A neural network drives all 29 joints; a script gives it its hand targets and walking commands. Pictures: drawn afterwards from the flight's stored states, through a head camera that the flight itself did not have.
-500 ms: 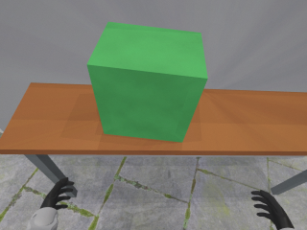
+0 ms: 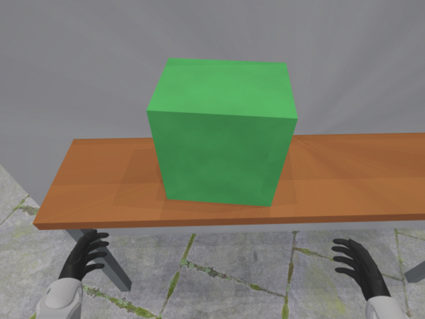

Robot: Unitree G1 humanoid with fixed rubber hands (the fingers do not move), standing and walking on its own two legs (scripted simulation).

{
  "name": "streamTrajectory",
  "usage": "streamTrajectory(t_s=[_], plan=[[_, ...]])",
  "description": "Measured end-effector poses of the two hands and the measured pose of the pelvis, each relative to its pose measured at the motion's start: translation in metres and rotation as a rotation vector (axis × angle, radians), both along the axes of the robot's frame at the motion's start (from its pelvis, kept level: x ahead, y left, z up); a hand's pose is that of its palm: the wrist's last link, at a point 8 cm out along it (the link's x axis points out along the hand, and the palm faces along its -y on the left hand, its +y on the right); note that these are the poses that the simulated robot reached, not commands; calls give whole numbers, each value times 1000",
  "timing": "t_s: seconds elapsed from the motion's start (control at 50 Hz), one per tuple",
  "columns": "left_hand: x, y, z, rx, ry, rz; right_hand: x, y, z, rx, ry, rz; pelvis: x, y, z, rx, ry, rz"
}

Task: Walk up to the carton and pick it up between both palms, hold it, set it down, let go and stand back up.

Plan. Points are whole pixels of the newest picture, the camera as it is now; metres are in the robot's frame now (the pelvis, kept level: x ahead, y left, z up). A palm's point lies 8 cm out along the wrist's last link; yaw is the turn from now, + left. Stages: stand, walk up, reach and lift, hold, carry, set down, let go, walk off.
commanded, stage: reach and lift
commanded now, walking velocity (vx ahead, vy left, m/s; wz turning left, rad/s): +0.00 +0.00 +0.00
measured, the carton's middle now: (222, 135) +0.52 +0.00 +0.05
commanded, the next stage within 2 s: none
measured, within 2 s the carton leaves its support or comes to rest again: neither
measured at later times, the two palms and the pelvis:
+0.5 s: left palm (89, 261) +0.23 +0.24 +0.03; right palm (382, 275) +0.19 -0.24 +0.06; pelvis +0.01 -0.01 +0.01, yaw +0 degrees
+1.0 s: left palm (94, 216) +0.29 +0.24 +0.07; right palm (359, 222) +0.27 -0.22 +0.08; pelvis +0.03 -0.02 +0.01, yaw +0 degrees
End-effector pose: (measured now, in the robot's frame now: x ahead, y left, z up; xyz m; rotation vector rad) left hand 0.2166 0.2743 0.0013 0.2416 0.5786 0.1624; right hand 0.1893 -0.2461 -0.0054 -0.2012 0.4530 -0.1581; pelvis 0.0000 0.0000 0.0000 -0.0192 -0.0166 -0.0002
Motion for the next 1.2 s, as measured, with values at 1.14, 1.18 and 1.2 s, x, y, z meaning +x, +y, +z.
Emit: streamTrajectory(t_s=[1.14,1.18,1.2], plan=[[97,-32,79,-191,-301,-105,102,22,87,189,-226,-104,36,-19,8,27,61,-8],[100,-30,83,-183,-308,-103,107,21,90,187,-235,-101,38,-19,8,27,64,-8],[101,-30,85,-179,-313,-104,109,20,91,186,-239,-100,39,-19,8,27,65,-8]])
